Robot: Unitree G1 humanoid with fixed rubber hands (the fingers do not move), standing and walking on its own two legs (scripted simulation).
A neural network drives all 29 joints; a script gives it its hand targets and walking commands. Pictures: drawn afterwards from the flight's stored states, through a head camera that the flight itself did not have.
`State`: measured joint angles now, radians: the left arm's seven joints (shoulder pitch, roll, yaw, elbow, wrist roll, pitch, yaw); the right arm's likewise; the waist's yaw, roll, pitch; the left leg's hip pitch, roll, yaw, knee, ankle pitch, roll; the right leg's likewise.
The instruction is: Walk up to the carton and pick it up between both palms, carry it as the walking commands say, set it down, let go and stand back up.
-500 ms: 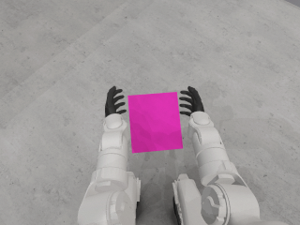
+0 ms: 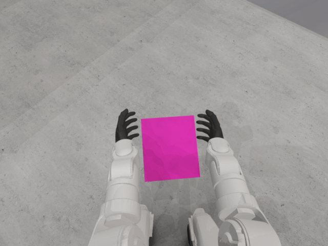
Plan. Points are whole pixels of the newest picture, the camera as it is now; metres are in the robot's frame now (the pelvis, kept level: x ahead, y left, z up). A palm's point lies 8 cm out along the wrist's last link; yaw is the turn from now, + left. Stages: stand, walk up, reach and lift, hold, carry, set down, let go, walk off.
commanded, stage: reach and lift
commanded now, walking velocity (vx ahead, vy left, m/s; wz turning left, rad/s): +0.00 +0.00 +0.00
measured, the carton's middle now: (168, 148) +0.39 +0.01 -0.15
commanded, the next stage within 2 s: none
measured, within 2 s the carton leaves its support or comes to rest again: neither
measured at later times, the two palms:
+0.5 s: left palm (114, 130) +0.37 +0.13 +0.05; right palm (222, 133) +0.36 -0.11 +0.04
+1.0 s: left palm (106, 121) +0.36 +0.13 +0.12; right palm (237, 124) +0.35 -0.11 +0.11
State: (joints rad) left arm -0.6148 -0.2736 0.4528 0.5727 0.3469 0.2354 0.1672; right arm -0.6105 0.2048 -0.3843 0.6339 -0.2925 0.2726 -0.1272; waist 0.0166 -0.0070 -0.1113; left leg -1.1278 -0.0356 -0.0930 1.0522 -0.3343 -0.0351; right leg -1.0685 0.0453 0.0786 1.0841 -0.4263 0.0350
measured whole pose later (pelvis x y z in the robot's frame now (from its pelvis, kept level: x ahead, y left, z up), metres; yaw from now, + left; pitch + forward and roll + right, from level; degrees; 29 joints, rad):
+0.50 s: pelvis +0.02 +0.00 +0.06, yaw +0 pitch +13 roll +0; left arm -0.53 -0.25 0.38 0.55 0.35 0.31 0.11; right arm -0.49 0.23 -0.34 0.56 -0.33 0.34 -0.10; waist 0.03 -0.01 -0.03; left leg -0.70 -0.02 -0.08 0.68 -0.21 -0.02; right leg -0.65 0.03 0.10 0.72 -0.30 0.03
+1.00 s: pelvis +0.03 +0.00 +0.09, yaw -1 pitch -1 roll +0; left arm -0.47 -0.22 0.32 0.51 0.33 0.53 0.10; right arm -0.44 0.21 -0.28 0.54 -0.31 0.55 -0.10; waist 0.05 -0.02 0.00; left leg -0.28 -0.01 -0.08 0.47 -0.17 -0.03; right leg -0.24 0.02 0.11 0.51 -0.25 0.02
